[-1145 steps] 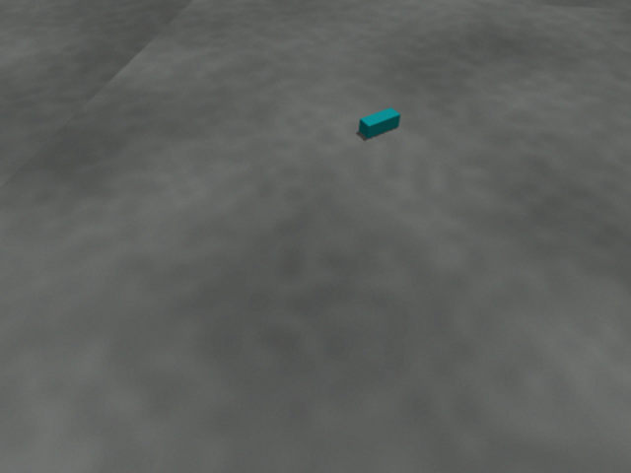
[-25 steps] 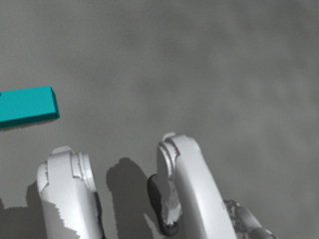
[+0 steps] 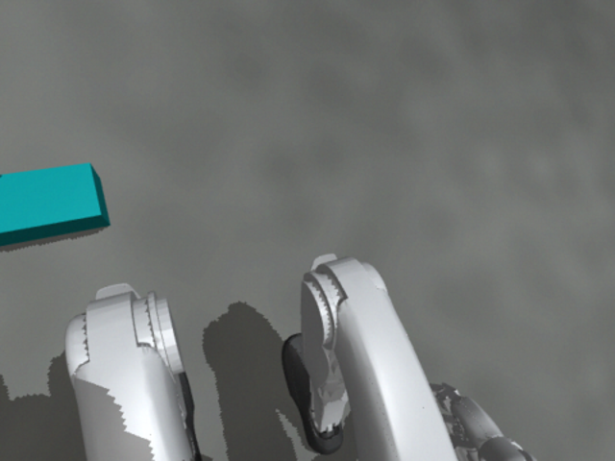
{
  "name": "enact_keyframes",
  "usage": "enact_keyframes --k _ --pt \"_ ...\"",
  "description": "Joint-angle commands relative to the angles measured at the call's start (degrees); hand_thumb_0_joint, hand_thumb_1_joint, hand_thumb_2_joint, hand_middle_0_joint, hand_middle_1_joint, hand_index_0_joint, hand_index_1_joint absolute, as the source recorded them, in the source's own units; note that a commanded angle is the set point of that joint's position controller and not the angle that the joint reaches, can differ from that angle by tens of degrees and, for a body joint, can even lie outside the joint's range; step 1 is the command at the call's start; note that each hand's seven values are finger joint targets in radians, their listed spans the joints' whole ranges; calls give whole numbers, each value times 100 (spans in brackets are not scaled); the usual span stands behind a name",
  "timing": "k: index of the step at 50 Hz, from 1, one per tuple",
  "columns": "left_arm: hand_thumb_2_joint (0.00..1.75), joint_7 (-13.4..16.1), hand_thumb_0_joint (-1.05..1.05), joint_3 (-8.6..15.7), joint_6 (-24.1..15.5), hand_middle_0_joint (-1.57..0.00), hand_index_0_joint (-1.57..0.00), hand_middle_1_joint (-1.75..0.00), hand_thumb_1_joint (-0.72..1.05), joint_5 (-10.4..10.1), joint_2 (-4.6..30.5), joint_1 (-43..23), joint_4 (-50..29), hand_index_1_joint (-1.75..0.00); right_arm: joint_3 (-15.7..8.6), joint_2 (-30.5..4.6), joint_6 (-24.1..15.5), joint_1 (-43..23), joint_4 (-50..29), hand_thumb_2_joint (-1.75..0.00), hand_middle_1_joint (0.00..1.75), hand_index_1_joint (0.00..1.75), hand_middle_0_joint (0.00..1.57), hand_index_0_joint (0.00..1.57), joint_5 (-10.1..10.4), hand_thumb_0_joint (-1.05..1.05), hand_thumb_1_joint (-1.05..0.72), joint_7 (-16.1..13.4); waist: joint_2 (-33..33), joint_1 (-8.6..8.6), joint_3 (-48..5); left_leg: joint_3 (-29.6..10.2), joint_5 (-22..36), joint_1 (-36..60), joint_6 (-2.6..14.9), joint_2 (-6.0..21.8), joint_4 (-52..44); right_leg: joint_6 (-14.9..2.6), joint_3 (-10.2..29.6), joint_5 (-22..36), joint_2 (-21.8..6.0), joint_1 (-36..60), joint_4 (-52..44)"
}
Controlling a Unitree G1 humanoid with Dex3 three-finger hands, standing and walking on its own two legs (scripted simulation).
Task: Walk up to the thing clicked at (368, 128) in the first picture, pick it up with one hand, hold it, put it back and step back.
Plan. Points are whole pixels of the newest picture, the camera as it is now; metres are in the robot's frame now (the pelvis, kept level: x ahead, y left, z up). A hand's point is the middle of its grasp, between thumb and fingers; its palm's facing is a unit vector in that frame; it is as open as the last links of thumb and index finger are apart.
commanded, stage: approach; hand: left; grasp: from above
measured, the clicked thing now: (22, 208) +0.45 +0.34 -0.28
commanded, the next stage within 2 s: close in in 0.52 s
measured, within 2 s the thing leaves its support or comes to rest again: neither
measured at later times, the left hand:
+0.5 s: hand out of the picture +0.43 +0.34 -0.17, palm faces -0.48 -0.11 -0.87, open 14.1 cm
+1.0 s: hand (9, 210) +0.43 +0.33 -0.20, palm faces -0.45 -0.12 -0.89, open 14.0 cm
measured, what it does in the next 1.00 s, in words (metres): stands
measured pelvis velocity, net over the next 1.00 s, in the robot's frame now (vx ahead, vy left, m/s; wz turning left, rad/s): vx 0.00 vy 0.00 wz -0.02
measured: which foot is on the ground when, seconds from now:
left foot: down 0.00-1.00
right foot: down 0.00-1.00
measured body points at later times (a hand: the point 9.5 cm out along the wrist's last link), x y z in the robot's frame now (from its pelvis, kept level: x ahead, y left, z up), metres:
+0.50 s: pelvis +0.00 +0.00 +0.00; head +0.24 +0.08 +0.37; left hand +0.46 +0.34 -0.12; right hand +0.06 -0.26 -0.10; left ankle +0.08 +0.13 -0.28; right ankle +0.09 -0.10 -0.28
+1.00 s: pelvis +0.00 +0.00 -0.01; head +0.24 +0.11 +0.36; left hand +0.45 +0.34 -0.15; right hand +0.09 -0.26 -0.09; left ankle +0.08 +0.13 -0.28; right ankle +0.09 -0.10 -0.28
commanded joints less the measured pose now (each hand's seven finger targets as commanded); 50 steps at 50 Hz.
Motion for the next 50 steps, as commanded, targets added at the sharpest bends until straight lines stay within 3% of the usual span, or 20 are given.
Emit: enact_keyframes --k 1,3,5,7,8,11,14,16,21,24,29,31,34,36,42,43,45,46,47,50 --pt "100 270 0 -113 72 -6 -7 -104 -54 -159 1048 -1950 -1010 -103 -489 -1495 -70 1173 4 -89 30 30 20 20 17 0 -89 -72 2284 -258 -3948 334 842 3453 31 -25 -1348 -162 -208 1400 163 1295 -1504" --pt "100 288 0 -339 148 -6 -7 -103 -54 -200 758 -2075 -918 -102 -503 -1513 -96 1203 29 -89 30 30 20 20 31 0 -89 -59 2203 -352 -3861 315 760 3399 33 -10 -1356 -155 -224 1384 170 1218 -1554" --pt "100 375 0 -257 275 -6 -7 -104 -54 -184 908 -2069 -939 -103 -480 -1510 -113 1239 -2 -89 30 30 20 20 36 0 -89 -68 2386 -258 -3926 385 851 3392 25 -23 -1371 -158 -180 1504 165 1376 -1567" --pt "99 471 0 -9 426 -6 -7 -104 -53 -96 1120 -2048 -1049 -102 -479 -1524 -104 1270 -28 -89 30 30 20 20 43 0 -89 -61 2567 -103 -4288 400 1051 3631 3 -23 -1445 -174 -199 1647 159 1457 -1480" --pt "99 491 0 -47 522 -6 -7 -104 -53 -142 989 -1959 -799 -102 -470 -1510 -107 1224 -49 -89 30 30 20 20 53 0 -89 -40 2507 -112 -4119 412 1017 3554 15 -17 -1456 -180 -191 1622 156 1366 -1464" --pt "99 533 0 84 784 -6 -7 -105 -54 -96 1125 -1864 -430 -103 -396 -1470 -66 1154 -135 -89 30 30 20 20 80 0 -89 -33 2278 -90 -3938 478 923 3165 73 -42 -1436 -179 -127 1615 197 1483 -1538" --pt "100 486 0 180 950 -6 -8 -105 -54 -213 1289 -1737 -323 -103 -356 -1458 -52 1110 -204 -89 30 30 20 20 121 0 -90 -34 1937 -24 -3912 564 824 2768 149 -65 -1385 -136 -2 1539 203 1775 -1657" --pt "99 352 0 167 1013 -6 -7 -105 -54 -273 1330 -1613 -237 -103 -339 -1462 -81 1132 -232 -89 30 30 20 20 136 0 -90 -30 1795 -75 -3785 570 802 2684 178 -65 -1350 -121 29 1519 204 1882 -1664" --pt "100 -19 0 106 872 -6 -7 -104 -56 -512 1521 -1644 -329 -103 -282 -1438 -88 1150 -261 -89 30 30 20 20 176 0 -89 -56 1431 -149 -3660 536 657 2252 221 -64 -1210 -94 212 1260 221 2212 -1725" --pt "101 -178 0 166 598 -6 -7 -103 -57 -556 1671 -2000 -817 -103 -296 -1475 -85 1235 -242 -89 30 30 20 20 137 0 -90 -79 1705 -241 -3795 471 586 2494 170 -61 -1223 -116 136 1140 198 2110 -1704" --pt "102 -306 0 -295 226 -6 -6 -103 -57 -491 987 -2014 -1100 -103 -424 -1537 -57 1359 -138 -89 30 30 20 20 126 0 -90 -85 2222 -399 -3768 302 465 3153 28 -35 -1404 -189 -176 1114 179 1472 -1560" --pt "106 -248 0 -324 166 -8 -7 -105 -56 -488 885 -1874 -1156 -106 -455 -1538 -37 1398 -133 -89 30 30 20 20 127 0 -90 -64 2202 -322 -3810 306 692 3299 25 -42 -1401 -167 -209 1294 163 1482 -1569" --pt "103 -71 0 -178 151 -6 -7 -103 -55 -388 1056 -1757 -1105 -103 -401 -1561 4 1379 -110 -89 30 30 20 20 118 0 -89 -39 2264 -215 -3956 335 1156 3481 36 -28 -1313 -149 -225 1666 183 1578 -1492" --pt "100 97 0 -147 140 -6 -7 -103 -54 -313 985 -1760 -764 -102 -357 -1574 17 1292 -115 -89 30 30 20 20 90 0 -89 -25 2178 -278 -3787 251 1140 3430 32 -15 -1319 -157 -314 1625 183 1363 -1382" --pt "105 601 0 213 145 -7 -7 -103 -54 24 1514 -2113 -432 -103 -212 -1588 -80 1149 -194 -89 30 30 20 20 -27 0 -89 18 2345 -304 -3541 321 876 3194 31 -18 -1290 -179 -298 1456 204 1342 -1335" --pt "105 659 0 203 176 -7 -6 -102 -53 58 1452 -1975 -244 -103 -192 -1597 -103 1115 -186 -90 30 30 20 20 -56 0 -89 21 2354 -281 -3593 353 875 3174 32 -22 -1266 -170 -290 1468 206 1396 -1345" --pt "105 760 0 111 247 -7 -6 -101 -54 95 1329 -1943 204 -102 -157 -1607 -159 1090 -178 -90 30 30 20 20 -94 0 -89 30 2183 -412 -3389 366 756 2981 60 -25 -1211 -152 -274 1397 218 1358 -1383" --pt "103 776 0 -21 273 -6 -6 -101 -53 91 1179 -2011 422 -102 -147 -1591 -210 1063 -210 -90 30 30 20 20 -105 0 -89 47 2029 -581 -3119 330 578 2837 71 -7 -1190 -153 -290 1265 233 1209 -1397" --pt "103 822 0 125 257 -6 -5 -100 -53 58 1449 -2112 351 -101 -141 -1666 -244 970 -302 -90 30 30 20 20 -118 0 -89 39 1957 -568 -3150 302 461 2716 84 -1 -1164 -152 -270 1161 244 1266 -1438" --pt "99 870 0 79 296 -6 -6 -100 -54 87 1604 -2104 484 -100 -63 -1693 -345 996 -280 -90 30 30 20 20 -177 0 -89 38 2135 -552 -3189 320 430 2752 73 -12 -1100 -152 -230 1110 233 1435 -1407"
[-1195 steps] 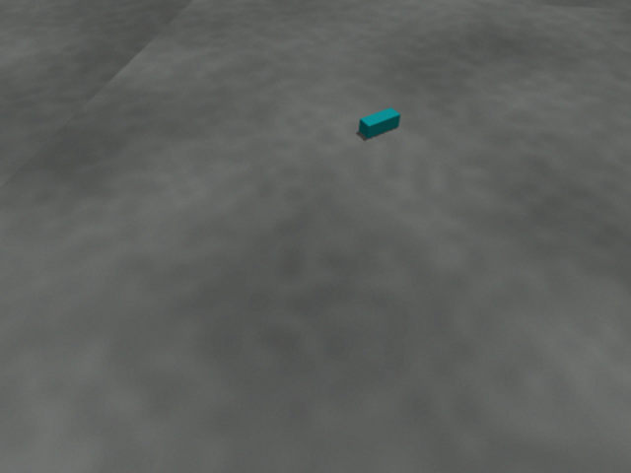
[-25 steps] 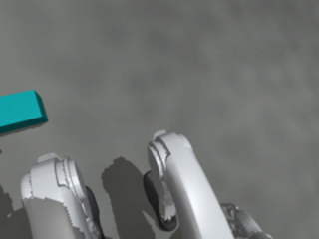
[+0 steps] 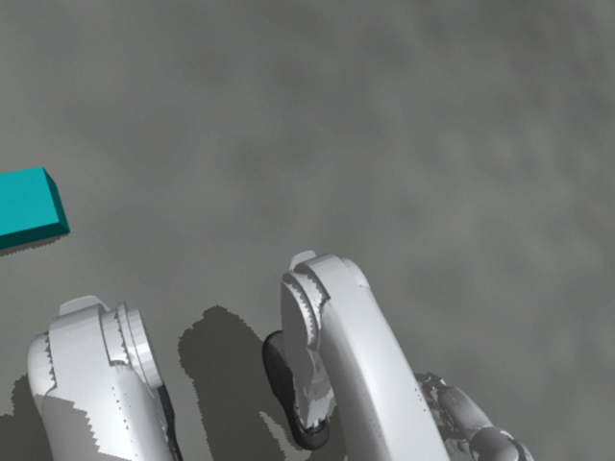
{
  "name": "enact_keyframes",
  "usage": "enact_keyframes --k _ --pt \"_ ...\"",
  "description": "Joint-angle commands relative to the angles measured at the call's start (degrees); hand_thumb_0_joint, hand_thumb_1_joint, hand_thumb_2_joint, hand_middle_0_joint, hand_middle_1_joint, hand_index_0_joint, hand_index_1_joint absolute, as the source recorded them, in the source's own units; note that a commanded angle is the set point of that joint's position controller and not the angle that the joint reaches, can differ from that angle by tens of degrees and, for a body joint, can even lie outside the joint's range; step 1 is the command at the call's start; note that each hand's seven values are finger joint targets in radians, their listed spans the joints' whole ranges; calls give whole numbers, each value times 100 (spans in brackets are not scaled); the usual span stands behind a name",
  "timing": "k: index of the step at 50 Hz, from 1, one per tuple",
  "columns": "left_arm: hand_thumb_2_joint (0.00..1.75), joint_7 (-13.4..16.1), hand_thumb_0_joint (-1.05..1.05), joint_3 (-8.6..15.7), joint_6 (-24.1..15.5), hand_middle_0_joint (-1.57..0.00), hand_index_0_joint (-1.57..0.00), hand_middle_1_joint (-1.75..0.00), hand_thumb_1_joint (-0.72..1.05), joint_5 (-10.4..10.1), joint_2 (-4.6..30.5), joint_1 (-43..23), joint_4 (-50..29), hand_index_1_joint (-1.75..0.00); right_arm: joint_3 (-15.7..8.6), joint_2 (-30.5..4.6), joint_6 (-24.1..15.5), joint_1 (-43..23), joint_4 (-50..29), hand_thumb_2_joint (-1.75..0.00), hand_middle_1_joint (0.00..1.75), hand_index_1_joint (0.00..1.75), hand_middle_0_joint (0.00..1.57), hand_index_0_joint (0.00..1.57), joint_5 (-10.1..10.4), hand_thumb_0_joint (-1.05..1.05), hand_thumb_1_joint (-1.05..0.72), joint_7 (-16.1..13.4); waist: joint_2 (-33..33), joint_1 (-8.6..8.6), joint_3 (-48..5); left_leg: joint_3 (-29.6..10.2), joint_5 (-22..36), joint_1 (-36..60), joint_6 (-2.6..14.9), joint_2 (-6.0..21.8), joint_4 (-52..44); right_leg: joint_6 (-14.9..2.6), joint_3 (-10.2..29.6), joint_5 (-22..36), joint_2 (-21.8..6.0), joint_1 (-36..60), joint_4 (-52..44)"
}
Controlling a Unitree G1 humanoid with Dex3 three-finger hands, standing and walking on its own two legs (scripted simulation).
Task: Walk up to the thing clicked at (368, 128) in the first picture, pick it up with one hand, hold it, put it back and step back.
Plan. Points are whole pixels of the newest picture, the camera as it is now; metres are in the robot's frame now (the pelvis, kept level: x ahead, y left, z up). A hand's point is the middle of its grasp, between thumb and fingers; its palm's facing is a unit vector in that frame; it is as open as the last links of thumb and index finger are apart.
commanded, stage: rest palm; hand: left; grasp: from above
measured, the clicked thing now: out of the picture +0.45 +0.35 -0.27
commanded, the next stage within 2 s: close in 0.88 s
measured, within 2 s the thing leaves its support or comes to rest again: neither
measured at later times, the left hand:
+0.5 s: hand out of the picture +0.43 +0.34 -0.24, palm faces -0.44 -0.16 -0.88, open 14.1 cm
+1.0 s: hand out of the picture +0.43 +0.35 -0.25, palm faces -0.44 -0.15 -0.88, open 14.1 cm
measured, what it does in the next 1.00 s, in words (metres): stands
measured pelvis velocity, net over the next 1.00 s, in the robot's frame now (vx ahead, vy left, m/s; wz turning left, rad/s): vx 0.00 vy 0.01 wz -0.06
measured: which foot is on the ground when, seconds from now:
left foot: down 0.00-1.00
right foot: down 0.00-1.00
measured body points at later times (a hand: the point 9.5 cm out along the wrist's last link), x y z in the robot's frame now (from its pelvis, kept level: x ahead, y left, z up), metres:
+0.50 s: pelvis +0.01 +0.00 -0.01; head +0.27 +0.12 +0.34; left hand +0.45 +0.34 -0.19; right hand +0.08 -0.25 -0.08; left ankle +0.08 +0.13 -0.28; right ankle +0.10 -0.10 -0.28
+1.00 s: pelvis +0.00 +0.01 -0.01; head +0.26 +0.14 +0.33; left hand +0.45 +0.35 -0.20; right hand +0.08 -0.24 -0.07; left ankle +0.08 +0.13 -0.28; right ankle +0.10 -0.10 -0.28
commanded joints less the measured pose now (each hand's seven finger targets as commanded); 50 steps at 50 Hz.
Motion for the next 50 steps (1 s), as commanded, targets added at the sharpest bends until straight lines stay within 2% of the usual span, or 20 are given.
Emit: enact_keyframes --k 1,2,3,4,8,11,12,14,18,21,25,27,29,30,31,33,40,41,48,50 --pt "99 370 0 394 63 -6 -5 -100 -53 -87 1903 -1619 -630 -100 -403 -1659 -126 1043 -19 -90 30 30 20 20 -54 0 -89 -67 2298 -64 -3579 388 417 2872 63 -12 -1259 -184 -174 1003 184 1590 -1457" --pt "99 372 0 363 98 -6 -6 -100 -53 -60 1877 -1470 -334 -100 -383 -1681 -157 1093 -31 -90 30 30 20 20 -76 0 -89 -59 2228 -141 -3380 381 378 2757 77 -16 -1210 -180 -178 982 170 1518 -1403" --pt "98 315 0 64 97 -5 -6 -100 -53 -97 1436 -1516 -352 -100 -349 -1623 -204 997 -108 -90 30 30 20 20 -101 0 -89 -23 2259 -223 -3364 390 415 2829 67 -17 -1215 -172 -189 1040 188 1517 -1406" --pt "99 362 0 297 63 -6 -5 -100 -54 -165 1721 -1516 -417 -101 -369 -1693 -215 1038 -20 -90 30 30 20 20 -116 0 -89 -35 2304 -236 -3455 348 479 2892 59 7 -1207 -157 -260 1134 201 1607 -1422" --pt "98 338 0 167 7 -6 -6 -100 -53 -174 1835 -1547 -611 -100 -273 -1706 -321 965 -104 -90 30 30 20 20 -137 0 -89 22 2464 -240 -3547 321 738 3037 49 41 -1045 -147 -253 1418 213 1715 -1305" --pt "101 446 0 512 -56 -6 -6 -100 -54 -256 2098 -1213 -644 -101 -228 -1719 -341 1053 -9 -90 30 30 20 20 -166 0 -90 60 2573 -131 -3672 313 925 3102 28 52 -1021 -135 -312 1581 210 1912 -1262" --pt "98 430 0 306 -40 -5 -6 -101 -53 -192 1881 -1100 -441 -100 -228 -1725 -359 1030 -13 -90 30 30 20 20 -214 0 -90 92 2594 -205 -3500 314 905 3106 24 61 -1019 -142 -314 1565 230 1826 -1240" --pt "97 458 0 315 -62 -5 -6 -100 -52 -258 1893 -1268 -646 -99 -220 -1749 -371 921 -61 -90 30 30 20 20 -202 0 -89 129 2614 -194 -3515 249 912 3113 24 88 -998 -143 -370 1580 265 1766 -1239" --pt "101 604 0 592 -80 -6 -6 -101 -52 -209 2202 -938 -560 -101 -181 -1828 -398 971 -2 -90 30 30 20 20 -269 0 -89 183 2717 -131 -3459 238 975 3135 5 101 -1022 -146 -428 1625 278 1875 -1208" --pt "100 643 0 449 -52 -6 -6 -101 -52 -146 2076 -1052 -384 -101 -158 -1880 -446 994 -18 -90 30 30 20 20 -306 0 -90 257 2558 -350 -3205 204 961 3000 22 103 -956 -124 -466 1671 272 1769 -1150" --pt "101 745 0 579 -50 -6 -6 -100 -53 -225 2222 -989 -517 -101 -138 -1898 -490 901 -81 -90 30 30 20 20 -290 0 -90 277 2607 -202 -3379 173 931 3040 19 122 -987 -128 -454 1649 301 1958 -1243" --pt "100 695 0 295 0 -6 -6 -100 -52 -167 1955 -1023 -195 -100 -122 -1882 -528 871 -42 -90 30 30 20 20 -337 0 -90 312 2614 -387 -3102 174 865 2959 28 130 -923 -116 -481 1622 308 1751 -1194" --pt "102 725 0 407 -3 -7 -6 -100 -53 -244 2115 -1125 -301 -101 -122 -1919 -530 900 -42 -90 30 30 20 20 -298 0 -90 309 2522 -351 -3159 122 764 2921 31 127 -961 -125 -500 1532 295 1796 -1209" --pt "100 697 0 215 -32 -6 -6 -100 -53 -241 1928 -1277 -509 -100 -93 -1891 -554 820 -151 -90 30 30 20 20 -285 0 -90 319 2677 -335 -3196 133 804 3010 16 118 -990 -127 -503 1538 292 1762 -1224" --pt "100 732 0 469 3 -6 -6 -99 -53 -229 2221 -1019 -251 -100 -101 -1943 -543 878 -5 -90 30 30 20 20 -331 0 -90 307 2606 -326 -3207 129 886 3044 15 139 -971 -114 -511 1640 307 1881 -1233" --pt "99 730 0 309 -5 -6 -5 -100 -53 -205 1997 -1054 -188 -100 -86 -1908 -544 799 -86 -90 30 30 20 20 -319 0 -90 313 2541 -347 -3080 121 764 2883 23 146 -970 -123 -494 1537 326 1832 -1220" --pt "103 731 0 155 -58 -7 -6 -101 -54 -207 1983 -1282 -306 -103 -24 -1967 -594 747 -106 -90 30 30 20 20 -318 0 -90 338 2755 -420 -3022 53 784 3063 -26 160 -1013 -134 -553 1541 326 1760 -1164" --pt "103 780 0 280 -43 -7 -6 -102 -53 -237 2075 -1148 -162 -103 -16 -1975 -577 729 -74 -90 30 30 20 20 -329 0 -90 327 2686 -378 -3075 22 759 3096 -30 161 -1041 -135 -581 1525 329 1765 -1181" --pt "104 782 0 101 -24 -7 -6 -102 -54 -185 1949 -1109 78 -103 123 -1967 -620 745 -141 -90 30 30 20 20 -383 0 -90 374 2585 -523 -2658 -43 583 2914 -36 160 -1084 -121 -653 1397 327 1601 -1147" --pt "103 779 0 149 -17 -10 -8 -98 -50 -195 2148 -1225 -118 -100 126 -1999 -654 698 -166 -90 30 30 20 20 -338 0 -89 382 2699 -445 -2786 -72 564 3062 -56 176 -1088 -134 -653 1353 305 1521 -1097"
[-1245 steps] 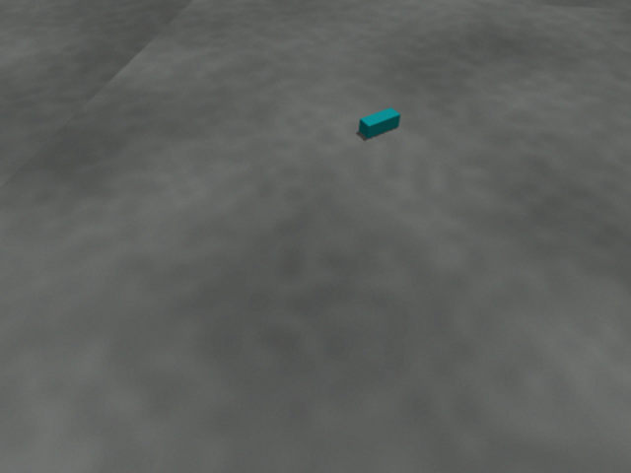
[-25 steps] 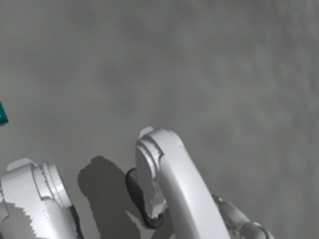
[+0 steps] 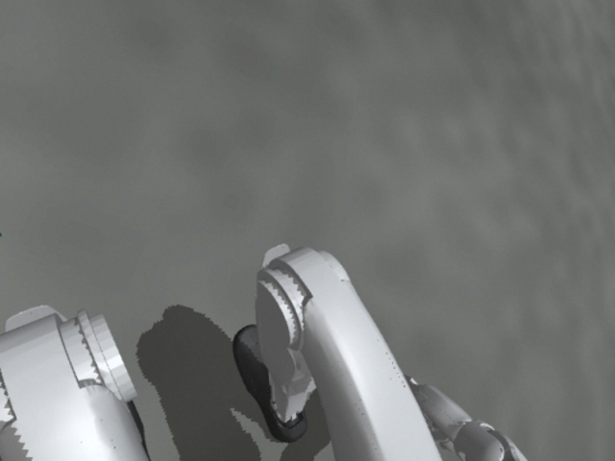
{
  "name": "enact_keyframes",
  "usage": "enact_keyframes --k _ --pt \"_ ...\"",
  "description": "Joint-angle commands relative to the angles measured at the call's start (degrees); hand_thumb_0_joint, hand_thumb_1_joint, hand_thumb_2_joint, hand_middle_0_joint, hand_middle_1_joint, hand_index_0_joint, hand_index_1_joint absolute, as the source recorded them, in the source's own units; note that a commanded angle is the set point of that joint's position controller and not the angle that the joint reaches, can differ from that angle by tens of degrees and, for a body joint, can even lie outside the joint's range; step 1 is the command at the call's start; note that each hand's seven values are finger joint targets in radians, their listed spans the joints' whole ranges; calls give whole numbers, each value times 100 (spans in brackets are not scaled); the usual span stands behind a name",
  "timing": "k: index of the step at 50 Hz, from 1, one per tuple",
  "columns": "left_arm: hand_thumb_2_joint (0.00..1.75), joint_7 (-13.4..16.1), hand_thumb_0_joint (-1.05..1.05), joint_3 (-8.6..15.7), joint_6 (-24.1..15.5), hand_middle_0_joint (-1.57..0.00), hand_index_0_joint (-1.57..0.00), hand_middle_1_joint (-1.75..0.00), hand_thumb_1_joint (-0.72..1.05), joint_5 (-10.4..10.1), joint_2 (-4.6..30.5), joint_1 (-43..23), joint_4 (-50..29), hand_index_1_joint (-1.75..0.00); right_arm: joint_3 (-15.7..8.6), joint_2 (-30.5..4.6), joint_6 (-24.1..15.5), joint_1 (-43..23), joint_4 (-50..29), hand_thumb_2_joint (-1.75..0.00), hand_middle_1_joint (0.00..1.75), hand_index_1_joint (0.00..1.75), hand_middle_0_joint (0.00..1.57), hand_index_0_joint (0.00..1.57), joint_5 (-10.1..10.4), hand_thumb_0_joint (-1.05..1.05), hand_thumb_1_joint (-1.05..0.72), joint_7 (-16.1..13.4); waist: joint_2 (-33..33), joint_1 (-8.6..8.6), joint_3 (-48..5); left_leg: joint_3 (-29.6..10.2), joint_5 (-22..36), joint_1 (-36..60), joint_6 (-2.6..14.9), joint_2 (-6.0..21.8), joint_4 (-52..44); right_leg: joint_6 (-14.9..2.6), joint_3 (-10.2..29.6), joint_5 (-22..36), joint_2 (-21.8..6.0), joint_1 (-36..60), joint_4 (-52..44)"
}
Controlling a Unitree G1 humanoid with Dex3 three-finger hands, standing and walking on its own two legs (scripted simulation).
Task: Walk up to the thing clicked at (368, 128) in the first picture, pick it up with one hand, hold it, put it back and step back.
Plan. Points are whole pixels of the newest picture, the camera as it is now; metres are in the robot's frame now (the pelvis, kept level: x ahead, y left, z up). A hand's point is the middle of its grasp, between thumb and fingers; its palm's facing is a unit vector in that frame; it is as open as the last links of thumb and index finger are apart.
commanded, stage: close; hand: left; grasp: from above
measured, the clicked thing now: out of the picture +0.42 +0.37 -0.26
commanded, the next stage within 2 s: settle in 1.44 s
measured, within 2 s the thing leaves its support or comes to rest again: leaves its support in 1.90 s
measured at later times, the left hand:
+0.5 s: hand out of the picture +0.41 +0.36 -0.24, palm faces -0.43 -0.18 -0.89, open 13.3 cm
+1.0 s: hand out of the picture +0.41 +0.36 -0.23, palm faces -0.42 -0.18 -0.89, open 11.4 cm
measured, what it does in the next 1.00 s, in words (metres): stands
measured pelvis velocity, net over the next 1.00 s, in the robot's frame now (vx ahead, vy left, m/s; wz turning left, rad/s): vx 0.00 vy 0.00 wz -0.01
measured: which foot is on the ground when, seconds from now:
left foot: down 0.00-1.00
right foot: down 0.00-1.00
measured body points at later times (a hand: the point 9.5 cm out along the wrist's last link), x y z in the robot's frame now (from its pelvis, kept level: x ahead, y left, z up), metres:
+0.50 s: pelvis +0.00 +0.00 +0.00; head +0.25 +0.15 +0.34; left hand +0.43 +0.37 -0.19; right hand +0.09 -0.24 -0.06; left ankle +0.07 +0.13 -0.27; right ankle +0.10 -0.10 -0.27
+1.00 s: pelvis +0.00 +0.00 +0.00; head +0.25 +0.15 +0.34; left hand +0.43 +0.37 -0.18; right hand +0.10 -0.24 -0.06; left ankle +0.07 +0.13 -0.27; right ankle +0.10 -0.10 -0.27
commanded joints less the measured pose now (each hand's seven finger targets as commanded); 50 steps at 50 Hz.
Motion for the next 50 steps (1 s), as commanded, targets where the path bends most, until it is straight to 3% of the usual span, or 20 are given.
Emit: enact_keyframes --k 1,2,3,4,6,7,13,15,19,21,26,27,28,31,32,35,44,45,48,50 --pt "102 161 0 69 24 -11 -9 -98 -49 -61 1354 -1240 -642 -100 -520 -1873 -66 829 -46 -90 30 30 20 20 37 0 -89 -47 3229 -179 -3424 366 927 3097 -94 152 -1540 -259 -318 1536 154 1434 -1226" --pt "104 157 0 26 31 -12 -10 -97 -48 -90 1317 -1265 -579 -100 -490 -1854 -82 821 -63 -90 30 30 20 20 41 0 -89 -36 3102 -224 -3321 360 888 2948 -77 156 -1518 -245 -324 1534 158 1438 -1235" --pt "105 185 0 107 10 -13 -10 -97 -48 -154 1321 -1261 -756 -100 -508 -1873 -59 815 -19 -90 30 30 20 20 52 0 -89 -60 3120 -136 -3544 379 1003 3030 -79 161 -1530 -244 -327 1623 188 1577 -1290" --pt "104 186 0 77 22 -14 -11 -97 -46 -115 1369 -1265 -656 -100 -481 -1857 -75 862 -40 -90 30 30 20 20 61 0 -89 -54 3124 -203 -3458 395 1026 2984 -69 154 -1469 -238 -314 1662 171 1560 -1263" --pt "101 203 0 131 24 -14 -12 -98 -45 -116 1392 -1149 -588 -100 -465 -1855 -62 832 -31 -90 30 30 20 20 27 0 -89 -66 3109 -142 -3530 435 1097 2959 -54 166 -1436 -232 -291 1746 209 1674 -1316" --pt "100 187 0 34 21 -14 -12 -98 -45 -119 1377 -1282 -592 -99 -486 -1896 -65 813 -42 -90 30 30 20 20 49 0 -89 -62 3099 -203 -3420 406 951 2887 -56 166 -1462 -244 -312 1603 195 1517 -1284" --pt "97 197 0 145 21 -15 -14 -95 -43 -184 1424 -1180 -594 -96 -465 -1931 -76 811 -55 -90 30 30 20 20 32 0 -89 -73 3051 -169 -3423 381 940 2900 -58 168 -1480 -238 -343 1568 209 1595 -1319" --pt "93 173 0 56 30 -15 -15 -95 -41 -152 1424 -1271 -512 -95 -408 -1863 -85 813 -88 -90 30 30 20 20 34 0 -89 -56 2900 -245 -3278 401 841 2717 -26 166 -1417 -228 -291 1523 201 1583 -1321" --pt "93 188 0 238 13 -18 -17 -94 -38 -193 1583 -1238 -820 -94 -459 -1910 -70 779 -64 -90 30 30 20 20 35 0 -89 -82 3209 -90 -3645 359 980 3040 -87 189 -1504 -250 -345 1600 202 1653 -1280" --pt "89 143 0 -20 46 -17 -17 -94 -37 -169 1290 -1191 -625 -93 -465 -1894 -92 728 -117 -90 30 30 20 20 26 0 -89 -49 3211 -196 -3445 374 1045 2960 -83 194 -1471 -259 -301 1685 221 1639 -1234" --pt "89 183 0 269 46 -23 -22 -90 -31 -253 1532 -1071 -697 -90 -461 -1921 -65 863 -40 -90 30 30 20 20 48 0 -89 -60 3047 -98 -3624 431 1230 2942 -48 183 -1420 -214 -309 1850 227 1870 -1356" --pt "88 152 0 78 65 -23 -23 -90 -29 -230 1279 -974 -587 -90 -469 -1884 -62 780 -82 -90 30 30 20 20 48 0 -89 -45 3098 -102 -3463 428 1162 2895 -61 189 -1449 -242 -280 1772 235 1791 -1310" --pt "87 132 0 42 68 -23 -24 -91 -28 -234 1246 -1050 -477 -91 -473 -1877 -64 760 -55 -90 30 30 20 20 34 0 -89 -40 2977 -187 -3322 404 993 2782 -46 190 -1439 -238 -304 1649 243 1644 -1307" --pt "84 130 0 1 40 -25 -27 -91 -24 -263 1212 -1179 -726 -89 -490 -1881 -37 721 -97 -90 30 30 20 20 27 0 -89 -54 3140 -123 -3519 400 973 2898 -64 180 -1482 -258 -290 1613 246 1738 -1323" --pt "82 142 0 131 58 -25 -28 -92 -22 -254 1369 -1070 -645 -90 -485 -1907 -19 760 -44 -90 30 30 20 20 23 0 -89 -64 3053 -104 -3600 393 1031 2909 -57 181 -1463 -243 -305 1676 246 1793 -1333" --pt "83 112 0 18 68 -29 -31 -90 -18 -241 1217 -1028 -426 -88 -460 -1861 -16 738 -80 -90 30 30 20 20 54 0 -89 -59 2831 -186 -3208 384 821 2672 -38 174 -1477 -240 -309 1486 233 1571 -1329" --pt "74 113 0 80 77 -39 -43 -87 -2 -216 1358 -1108 -617 -83 -437 -1891 -4 757 -102 -90 30 30 20 20 37 0 -89 -74 3008 -106 -3430 399 902 2764 -51 166 -1499 -242 -298 1554 236 1644 -1335" --pt "74 86 0 17 100 -40 -44 -87 0 -218 1273 -1125 -518 -83 -439 -1875 -19 755 -137 -90 30 30 20 20 52 0 -89 -70 2938 -178 -3336 388 871 2737 -43 161 -1473 -242 -303 1539 224 1535 -1305" --pt "71 94 0 84 89 -44 -48 -84 5 -249 1288 -989 -503 -80 -428 -1873 -3 781 -111 -90 30 30 20 20 35 0 -89 -78 2854 -116 -3419 381 953 2739 -40 168 -1475 -232 -292 1602 238 1694 -1338" --pt "74 66 0 29 105 -48 -52 -85 9 -243 1243 -1070 -539 -81 -412 -1874 -22 834 -101 -90 30 30 20 20 35 0 -89 -69 2890 -198 -3409 369 1096 2873 -44 162 -1465 -209 -343 1730 218 1636 -1308"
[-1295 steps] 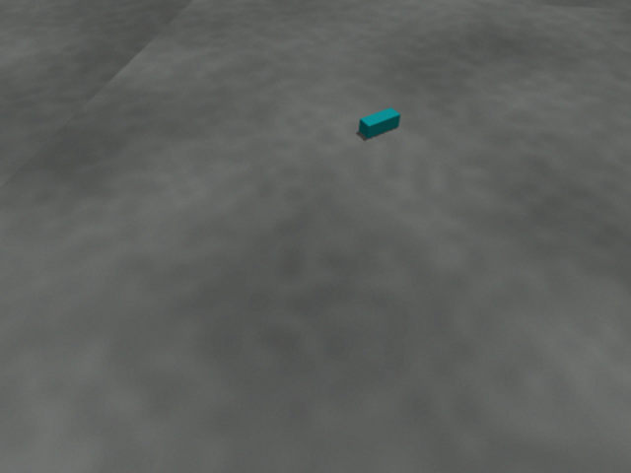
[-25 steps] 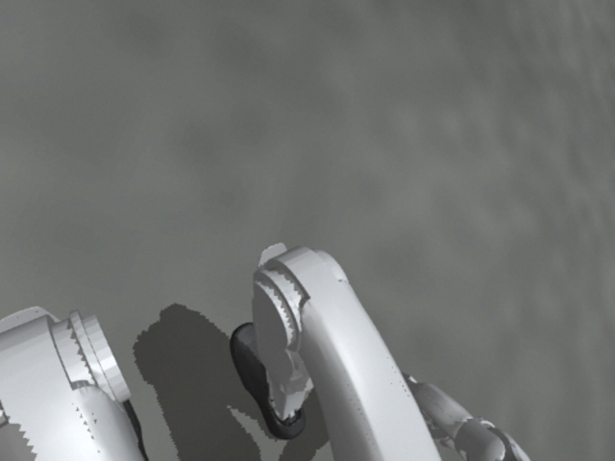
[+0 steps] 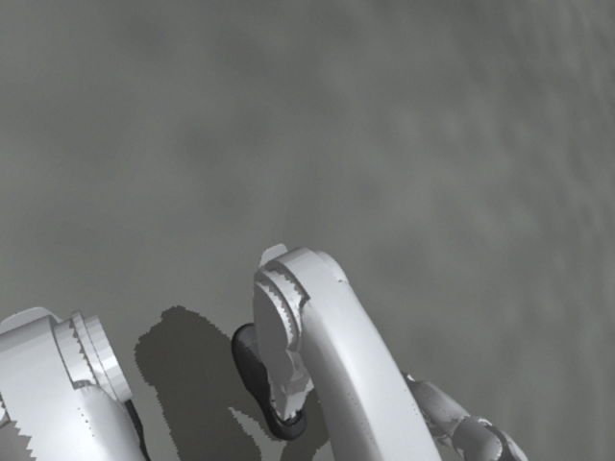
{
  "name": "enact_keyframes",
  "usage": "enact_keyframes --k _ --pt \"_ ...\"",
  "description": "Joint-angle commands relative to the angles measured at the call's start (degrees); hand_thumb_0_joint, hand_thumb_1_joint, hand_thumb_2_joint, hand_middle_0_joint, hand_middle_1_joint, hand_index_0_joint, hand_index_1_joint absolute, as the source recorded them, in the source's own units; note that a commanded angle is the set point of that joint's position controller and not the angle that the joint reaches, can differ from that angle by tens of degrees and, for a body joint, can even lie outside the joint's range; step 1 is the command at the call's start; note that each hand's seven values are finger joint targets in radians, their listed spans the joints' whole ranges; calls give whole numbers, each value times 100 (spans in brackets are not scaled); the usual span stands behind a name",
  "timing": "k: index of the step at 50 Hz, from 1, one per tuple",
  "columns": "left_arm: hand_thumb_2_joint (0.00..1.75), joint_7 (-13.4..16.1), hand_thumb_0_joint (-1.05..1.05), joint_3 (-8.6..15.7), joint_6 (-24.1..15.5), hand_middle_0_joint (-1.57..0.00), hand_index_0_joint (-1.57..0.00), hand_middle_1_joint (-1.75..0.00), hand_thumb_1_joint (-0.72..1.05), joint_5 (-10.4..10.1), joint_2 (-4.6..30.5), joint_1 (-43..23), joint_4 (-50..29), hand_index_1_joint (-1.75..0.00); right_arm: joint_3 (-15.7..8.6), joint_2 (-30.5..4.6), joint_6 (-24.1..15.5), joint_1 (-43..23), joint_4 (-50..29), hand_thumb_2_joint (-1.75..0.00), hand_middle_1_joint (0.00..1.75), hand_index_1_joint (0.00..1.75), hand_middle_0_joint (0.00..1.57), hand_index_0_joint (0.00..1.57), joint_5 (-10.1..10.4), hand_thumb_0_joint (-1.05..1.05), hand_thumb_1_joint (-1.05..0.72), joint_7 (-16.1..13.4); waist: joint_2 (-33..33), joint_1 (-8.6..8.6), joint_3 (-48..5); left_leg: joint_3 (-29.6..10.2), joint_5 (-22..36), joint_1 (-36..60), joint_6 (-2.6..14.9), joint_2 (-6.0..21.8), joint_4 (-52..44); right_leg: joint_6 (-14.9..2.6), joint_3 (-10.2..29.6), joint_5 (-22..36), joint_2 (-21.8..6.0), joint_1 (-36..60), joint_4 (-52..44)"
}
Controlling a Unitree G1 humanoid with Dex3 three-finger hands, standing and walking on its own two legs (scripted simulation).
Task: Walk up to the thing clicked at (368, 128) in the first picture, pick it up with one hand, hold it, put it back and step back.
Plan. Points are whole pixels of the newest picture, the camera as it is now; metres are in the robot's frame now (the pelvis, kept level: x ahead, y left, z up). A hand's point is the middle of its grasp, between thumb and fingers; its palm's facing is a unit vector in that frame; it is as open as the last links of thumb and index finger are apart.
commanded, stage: close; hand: left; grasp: from above
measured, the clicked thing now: out of the picture +0.42 +0.38 -0.26
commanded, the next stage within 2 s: settle in 0.44 s
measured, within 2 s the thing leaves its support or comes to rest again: leaves its support in 0.90 s
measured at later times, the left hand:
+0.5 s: hand out of the picture +0.41 +0.37 -0.23, palm faces -0.42 -0.18 -0.89, open 11.2 cm
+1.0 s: hand out of the picture +0.41 +0.37 -0.21, palm faces -0.39 -0.14 -0.91, open 11.1 cm
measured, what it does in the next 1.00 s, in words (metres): stands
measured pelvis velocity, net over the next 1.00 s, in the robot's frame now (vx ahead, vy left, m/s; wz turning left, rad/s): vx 0.00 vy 0.00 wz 0.03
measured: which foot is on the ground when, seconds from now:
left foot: down 0.00-1.00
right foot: down 0.00-1.00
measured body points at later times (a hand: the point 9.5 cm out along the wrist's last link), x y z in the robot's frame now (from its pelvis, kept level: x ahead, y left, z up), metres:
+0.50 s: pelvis +0.00 +0.00 +0.00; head +0.25 +0.15 +0.34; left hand +0.43 +0.37 -0.18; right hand +0.10 -0.24 -0.07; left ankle +0.07 +0.13 -0.27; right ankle +0.11 -0.10 -0.27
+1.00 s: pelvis +0.00 +0.00 +0.00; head +0.24 +0.15 +0.36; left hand +0.43 +0.38 -0.15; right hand +0.11 -0.25 -0.07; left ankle +0.07 +0.13 -0.27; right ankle +0.11 -0.10 -0.27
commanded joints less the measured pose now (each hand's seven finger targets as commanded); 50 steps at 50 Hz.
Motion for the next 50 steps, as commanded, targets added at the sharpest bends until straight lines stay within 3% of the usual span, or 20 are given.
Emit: enact_keyframes --k 1,4,6,8,9,14,19,23,24,28,32,36,38,40,42,43,44,45,47,50 --pt "75 116 0 -39 58 -50 -53 -85 11 -105 1162 -1049 -280 -81 -533 -1821 -38 869 0 -90 30 30 20 20 43 0 -89 -58 2862 -237 -3255 408 939 2707 -28 124 -1491 -234 -304 1525 167 1528 -1259" --pt "78 129 0 63 26 -56 -58 -84 16 -119 1363 -1206 -477 -82 -536 -1861 -20 876 -40 -90 30 30 20 20 72 0 -89 -93 2864 -160 -3441 410 811 2731 -21 126 -1496 -237 -287 1408 162 1595 -1337" --pt "79 96 0 -3 29 -59 -60 -83 18 -133 1207 -1071 -317 -81 -524 -1819 -34 857 -37 -90 30 30 20 20 54 0 -90 -84 2765 -205 -3249 372 704 2616 -26 123 -1517 -242 -301 1305 152 1489 -1292" --pt "80 105 0 55 15 -61 -62 -84 22 -141 1258 -983 -412 -82 -521 -1813 -14 863 -30 -90 30 30 20 20 52 0 -89 -93 2782 -116 -3452 439 885 2691 -14 128 -1461 -226 -252 1470 200 1728 -1345" --pt "82 112 0 31 -4 -63 -64 -84 23 -140 1320 -1180 -480 -82 -513 -1808 -17 858 -35 -90 30 30 20 20 54 0 -90 -97 2817 -173 -3454 414 868 2667 -15 128 -1473 -232 -276 1448 179 1660 -1322" --pt "83 109 0 46 -1 -67 -68 -84 29 -143 1294 -1109 -498 -83 -519 -1824 6 815 -28 -90 30 30 20 20 40 0 -90 -117 2928 -107 -3436 366 791 2734 -53 132 -1553 -259 -315 1378 164 1550 -1271" --pt "88 88 0 -20 30 -74 -74 -82 35 -127 1235 -930 -254 -83 -481 -1783 23 836 -18 -90 30 30 20 20 22 0 -90 -107 2724 -155 -3333 449 948 2590 2 122 -1427 -227 -234 1540 200 1713 -1321" --pt "90 64 0 -50 40 -78 -77 -82 38 -136 1293 -1165 -446 -83 -514 -1819 20 847 -23 -90 30 30 20 20 48 0 -90 -102 2836 -183 -3332 454 906 2642 1 132 -1410 -228 -201 1479 190 1666 -1341" --pt "92 100 0 27 39 -80 -78 -81 38 -148 1340 -1236 -532 -83 -493 -1833 46 894 5 -90 30 30 20 20 1 0 -90 -117 2836 -182 -3571 422 976 2720 -8 139 -1446 -228 -228 1552 200 1841 -1365" --pt "93 53 0 -88 55 -84 -83 -85 39 -128 1217 -1151 -412 -86 -499 -1800 9 838 -45 -90 30 30 20 20 49 0 -91 -103 2843 -206 -3300 405 862 2651 -20 127 -1464 -233 -255 1453 174 1591 -1302" --pt "93 32 0 114 119 -83 -84 -88 41 -167 1410 -1145 -671 -88 -550 -1815 53 875 -5 -90 30 30 20 20 30 0 -91 -128 3120 -35 -3772 454 1050 2871 -38 128 -1501 -252 -217 1593 192 1838 -1320" --pt "97 -30 0 171 144 -88 -87 -87 44 -155 1436 -1288 -1021 -88 -615 -1794 57 889 -30 -90 30 30 20 20 53 0 -91 -118 3282 -56 -3702 429 959 2909 -70 110 -1578 -277 -269 1512 141 1557 -1239" --pt "94 -44 0 399 153 -86 -87 -88 46 -141 1612 -1169 -1440 -88 -712 -1806 89 920 3 -90 30 30 20 20 85 0 -91 -119 3573 133 -4049 484 1193 3141 -101 114 -1605 -307 -205 1656 139 1712 -1203" --pt "95 -88 0 469 180 -87 -88 -88 47 -107 1566 -1086 -1630 -88 -819 -1817 94 979 10 -90 30 30 20 20 102 0 -91 -104 3595 128 -4088 539 1251 3121 -87 103 -1580 -299 -182 1691 131 1715 -1229" --pt "95 -150 0 442 191 -88 -87 -85 46 -109 1456 -1168 -1896 -86 -922 -1766 89 1028 28 -90 30 30 20 20 156 0 -91 -80 3531 76 -3962 568 1113 2985 -75 90 -1557 -316 -139 1578 108 1498 -1238" --pt "94 -207 0 326 184 -87 -86 -85 45 -126 1263 -1209 -2232 -85 -993 -1751 68 1039 -12 -90 30 30 20 20 183 0 -91 -75 3686 125 -4123 588 1240 3196 -87 91 -1566 -307 -126 1673 109 1500 -1257" --pt "93 -231 0 450 184 -87 -86 -85 46 -156 1376 -1244 -2524 -86 -1059 -1770 57 1045 -3 -90 30 30 20 20 227 0 -91 -74 3810 197 -4310 558 1273 3337 -114 78 -1636 -331 -152 1659 74 1411 -1221" --pt "92 -274 0 415 188 -87 -87 -84 47 -168 1292 -1195 -2851 -84 -1084 -1702 70 1027 -45 -90 30 30 20 20 263 0 -91 -56 4021 332 -4647 567 1386 3558 -131 81 -1692 -341 -101 1695 73 1504 -1193" --pt "87 -388 0 276 256 -86 -88 -85 49 -258 980 -1083 -2994 -83 -1239 -1663 75 1149 106 -90 30 30 20 20 376 0 -90 -16 4116 376 -4664 555 1474 3747 -168 62 -1790 -356 -121 1718 21 1196 -1141" --pt "91 -528 0 242 387 -88 -89 -84 51 -273 880 -1100 -3002 -83 -1361 -1614 145 1258 107 -90 30 30 20 20 506 0 -90 -9 3767 386 -4578 648 1262 3410 -96 29 -1828 -340 -13 1608 17 1213 -1305"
